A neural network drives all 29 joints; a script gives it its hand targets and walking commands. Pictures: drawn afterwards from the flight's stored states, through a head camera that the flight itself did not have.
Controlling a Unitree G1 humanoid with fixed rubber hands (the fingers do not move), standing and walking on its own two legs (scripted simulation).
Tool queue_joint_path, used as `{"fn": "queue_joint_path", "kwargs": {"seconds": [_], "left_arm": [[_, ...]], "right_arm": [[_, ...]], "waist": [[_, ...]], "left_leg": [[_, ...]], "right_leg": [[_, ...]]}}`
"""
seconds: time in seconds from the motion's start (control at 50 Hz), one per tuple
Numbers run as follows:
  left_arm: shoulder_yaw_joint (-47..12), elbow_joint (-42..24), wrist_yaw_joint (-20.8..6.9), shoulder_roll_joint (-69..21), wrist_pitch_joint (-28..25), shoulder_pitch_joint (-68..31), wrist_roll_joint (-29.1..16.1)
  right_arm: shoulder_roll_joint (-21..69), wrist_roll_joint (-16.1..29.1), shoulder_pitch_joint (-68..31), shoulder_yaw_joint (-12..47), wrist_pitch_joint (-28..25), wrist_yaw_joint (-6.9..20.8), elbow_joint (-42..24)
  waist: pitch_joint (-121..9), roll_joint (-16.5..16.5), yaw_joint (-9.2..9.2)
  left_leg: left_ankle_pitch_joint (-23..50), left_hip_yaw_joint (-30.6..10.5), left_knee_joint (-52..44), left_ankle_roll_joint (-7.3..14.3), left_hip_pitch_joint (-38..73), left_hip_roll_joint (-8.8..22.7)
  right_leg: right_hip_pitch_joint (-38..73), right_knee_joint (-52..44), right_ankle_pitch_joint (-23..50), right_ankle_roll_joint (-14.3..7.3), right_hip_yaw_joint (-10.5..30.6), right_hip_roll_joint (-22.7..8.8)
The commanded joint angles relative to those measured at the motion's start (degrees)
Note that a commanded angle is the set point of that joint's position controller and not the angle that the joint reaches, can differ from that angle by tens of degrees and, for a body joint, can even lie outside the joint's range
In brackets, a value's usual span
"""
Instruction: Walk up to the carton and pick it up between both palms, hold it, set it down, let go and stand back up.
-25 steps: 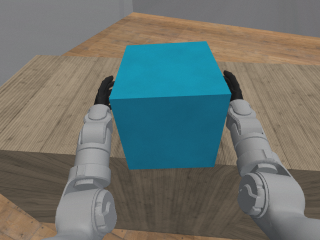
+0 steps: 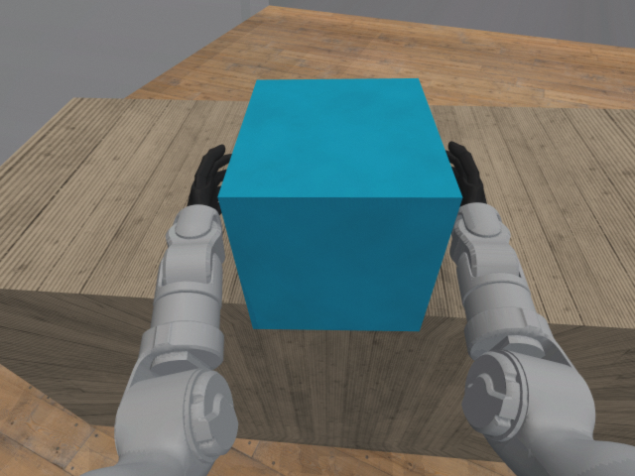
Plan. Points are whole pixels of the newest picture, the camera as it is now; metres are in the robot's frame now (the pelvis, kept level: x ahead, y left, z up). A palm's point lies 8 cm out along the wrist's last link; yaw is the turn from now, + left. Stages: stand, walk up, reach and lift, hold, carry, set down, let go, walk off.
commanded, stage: set down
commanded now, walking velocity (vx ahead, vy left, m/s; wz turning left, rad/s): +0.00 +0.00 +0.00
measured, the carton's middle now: (336, 202) +0.48 -0.04 +0.10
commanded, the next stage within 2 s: none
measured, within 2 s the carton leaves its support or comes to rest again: neither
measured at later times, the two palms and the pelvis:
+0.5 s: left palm (206, 209) +0.44 +0.13 +0.15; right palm (463, 206) +0.42 -0.20 +0.14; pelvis +0.00 +0.00 +0.00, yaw +0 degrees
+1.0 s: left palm (206, 210) +0.44 +0.14 +0.14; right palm (463, 206) +0.42 -0.20 +0.13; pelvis +0.00 +0.00 +0.00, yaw -1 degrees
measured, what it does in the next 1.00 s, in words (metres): stands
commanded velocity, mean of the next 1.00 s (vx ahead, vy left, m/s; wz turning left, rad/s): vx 0.00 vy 0.00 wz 0.00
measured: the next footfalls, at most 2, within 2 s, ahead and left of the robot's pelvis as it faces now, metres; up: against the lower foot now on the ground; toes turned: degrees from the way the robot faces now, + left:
none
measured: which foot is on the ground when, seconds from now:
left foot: down 0.00-1.00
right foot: down 0.00-1.00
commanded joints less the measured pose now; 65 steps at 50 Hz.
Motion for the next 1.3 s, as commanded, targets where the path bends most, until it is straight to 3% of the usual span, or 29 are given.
{"fn": "queue_joint_path", "kwargs": {"seconds": [0.0, 0.1, 0.12, 0.14, 0.16, 0.24, 0.32, 0.36, 0.38, 0.42, 0.48, 0.52, 0.62, 0.76, 0.78, 0.86, 0.92, 0.96, 1.0, 1.02, 1.06, 1.1, 1.22, 1.28], "left_arm": [[-10.66, -4.29, -5.91, -16.62, -3.52, -33.82, -2.74], [-10.35, -2.11, -5.86, -16.57, -5.05, -34.29, -3.17], [-9.32, -1.96, -6.11, -16.52, -4.88, -32.58, -2.39], [-8.85, -0.78, -6.42, -16.22, -4.85, -32.36, -2.29], [-8.59, -0.14, -6.72, -15.99, -4.56, -31.53, -1.77], [-7.61, -1.32, -7.5, -15.3, -4.92, -29.82, -1.06], [-6.54, -1.29, -7.47, -14.69, -4.83, -28.39, 0.19], [-7.11, -0.63, -7.55, -15.07, -4.76, -28.14, -0.38], [-7.39, -1.62, -7.45, -15.34, -5.05, -27.84, -0.22], [-8.82, -2.27, -7.03, -16.27, -5.67, -28.12, -0.75], [-7.57, -1.18, -7.21, -15.26, -5.55, -26.8, 0.27], [-5.91, 0.02, -7.53, -13.71, -5.1, -26.55, 0.3], [-5.75, -0.41, -7.63, -14.5, -5.82, -26.3, 0.92], [-4.83, -1.57, -7.44, -13.41, -5.27, -23.63, 2.18], [-4.03, -1.2, -7.58, -12.45, -4.91, -23.43, 2.04], [-3.32, -1.27, -7.73, -11.99, -4.97, -21.59, 2.5], [-4.34, -1.58, -7.76, -12.53, -5.34, -21.48, 2.24], [-3.68, -2.01, -7.53, -11.62, -5.5, -21.86, 2.38], [-2.93, -2.78, -7.22, -10.56, -5.54, -22.06, 2.35], [-3.65, -0.23, -7.81, -16.7, -5.0, -18.29, 3.36], [-3.69, -0.38, -8.33, -16.13, -5.17, -17.49, 3.55], [-3.92, -0.25, -8.48, -16.43, -5.27, -16.83, 3.78], [-4.83, -1.3, -8.0, -15.0, -4.79, -15.2, 3.26], [-4.46, -0.81, -6.44, -8.51, -5.23, -14.29, 1.86]], "right_arm": [[18.45, 0.67, -34.54, 12.67, -2.98, 8.0, -7.99], [19.24, -1.28, -34.01, 12.63, -3.01, 7.79, -8.81], [19.28, -1.34, -31.76, 12.08, -2.61, 7.67, -7.37], [19.8, -1.64, -32.05, 12.43, -2.6, 7.5, -8.67], [19.71, -1.39, -31.66, 12.01, -2.2, 7.52, -7.93], [20.97, -1.1, -28.91, 13.14, -2.33, 6.93, -9.83], [19.25, -1.06, -26.48, 12.43, -2.01, 7.13, -8.37], [19.32, -1.39, -27.28, 12.28, -2.06, 7.15, -8.9], [19.24, -1.18, -27.01, 12.0, -2.23, 7.36, -8.79], [19.11, -0.8, -27.04, 12.51, -3.12, 7.54, -9.8], [18.65, -1.16, -26.09, 12.04, -2.55, 7.47, -8.97], [18.5, -1.89, -25.41, 11.38, -1.58, 7.46, -8.5], [18.35, -2.66, -24.57, 10.38, -2.22, 7.58, -8.9], [16.96, -2.31, -22.35, 9.72, -1.6, 8.07, -9.22], [16.43, -2.65, -23.17, 9.52, -1.3, 8.15, -10.43], [16.98, -2.81, -20.17, 9.66, -1.08, 7.86, -9.63], [16.19, -2.47, -20.12, 9.02, -1.2, 7.69, -9.93], [15.54, -2.28, -20.01, 8.84, -1.05, 7.77, -9.8], [15.02, -2.34, -19.74, 8.79, -0.82, 7.63, -9.83], [18.62, -3.18, -16.86, 10.3, -1.6, 7.78, -9.25], [17.93, -2.72, -15.5, 10.28, -2.26, 7.73, -9.42], [17.76, -2.71, -14.78, 10.29, -2.4, 7.89, -9.09], [14.88, -1.68, -13.25, 11.03, -2.41, 7.78, -7.5], [8.28, -0.11, -12.03, 10.76, -2.52, 6.57, -6.26]], "waist": [[-29.22, 0.3, 0.43], [-32.29, -1.81, 0.25], [-29.38, -0.55, 0.24], [-30.51, -1.99, 0.68], [-28.41, -1.35, 0.22], [-29.04, -2.23, 0.75], [-24.73, -0.77, 0.12], [-25.53, -1.41, 0.34], [-25.36, -0.24, 0.79], [-27.88, -0.21, 0.07], [-24.33, 0.4, 0.8], [-21.76, -1.71, 1.01], [-22.76, -0.55, 0.82], [-19.93, 0.51, 1.07], [-19.22, -1.04, 1.55], [-19.45, -2.06, 1.35], [-19.77, 0.72, 0.84], [-20.15, 1.26, 1.42], [-19.94, 0.19, 1.8], [-17.2, -2.19, -0.06], [-17.39, -2.23, 0.04], [-16.78, -1.78, 0.12], [-16.01, -0.71, 0.56], [-16.2, -0.67, 1.14]], "left_leg": [[13.93, 1.41, -1.65, -1.04, -1.27, -1.35], [14.21, 1.43, -2.13, 0.05, -2.88, -1.36], [13.61, 1.6, -2.56, 0.01, -3.96, -1.67], [12.68, 1.77, -2.66, 0.82, -4.87, -1.61], [11.21, 1.82, -3.3, 0.79, -5.91, -1.58], [10.71, 2.11, -4.14, 1.76, -8.26, -1.77], [12.04, 2.07, -3.39, 0.76, -5.53, -1.66], [10.17, 1.85, -3.94, 0.56, -5.93, -1.51], [9.59, 1.74, -4.26, 0.01, -4.96, -1.49], [13.65, 1.7, -2.97, -0.47, -2.54, -1.42], [9.95, 2.0, -3.75, -0.13, -4.56, -1.67], [7.09, 2.36, -4.5, 0.65, -6.12, -1.61], [8.88, 1.95, -4.42, 0.33, -5.34, -1.37], [8.52, 1.93, -4.59, -0.59, -3.26, -1.19], [7.1, 2.14, -4.88, -0.39, -3.57, -1.43], [5.91, 2.81, -5.32, 0.23, -5.15, -1.4], [6.8, 2.79, -4.85, -0.33, -5.23, -1.73], [6.51, 2.74, -5.31, -0.3, -4.52, -1.83], [6.6, 2.88, -5.51, -0.26, -4.78, -1.36], [10.55, 2.08, -3.57, -0.18, -4.24, -1.97], [9.62, 1.84, -4.6, 0.55, -4.95, -1.85], [9.49, 1.76, -4.55, -0.03, -3.75, -1.72], [10.7, 1.86, -3.87, -1.36, -1.95, -1.63], [10.98, 2.62, -3.51, -1.63, -2.35, -1.57]], "right_leg": [[20.51, 5.63, 16.72, 1.81, 1.45, 2.66], [22.95, 6.35, 19.77, 2.24, 1.97, 2.35], [23.55, 6.37, 20.01, 2.24, 2.27, 2.12], [24.84, 6.67, 20.58, 2.61, 2.54, 1.97], [24.45, 6.43, 19.78, 2.55, 2.63, 1.67], [28.55, 7.27, 22.38, 3.05, 2.86, 1.14], [24.05, 6.71, 20.56, 2.92, 2.17, 1.66], [23.93, 6.24, 18.44, 2.93, 1.91, 1.66], [22.42, 5.82, 16.57, 2.55, 1.45, 1.86], [21.18, 5.89, 19.01, 2.36, 1.45, 2.34], [21.28, 5.17, 16.1, 2.38, 1.74, 1.91], [22.0, 5.37, 14.03, 3.23, 1.9, 1.65], [21.83, 5.5, 16.5, 2.72, 2.01, 1.64], [18.99, 4.23, 13.04, 2.54, 1.28, 1.85], [19.06, 4.08, 12.09, 2.95, 1.19, 1.96], [21.24, 4.41, 12.74, 2.96, 1.41, 1.89], [20.27, 4.77, 14.08, 2.87, 1.85, 1.73], [18.81, 4.54, 12.59, 2.87, 1.72, 1.88], [18.86, 4.35, 12.15, 2.79, 1.48, 1.81], [20.18, 3.57, 13.33, 3.1, 1.15, 1.08], [20.84, 4.08, 13.39, 3.39, 1.34, 1.13], [19.23, 3.92, 12.53, 3.24, 1.24, 1.34], [16.83, 4.15, 12.21, 2.88, 1.53, 1.78], [15.7, 5.0, 12.79, 2.59, 2.38, 1.99]]}}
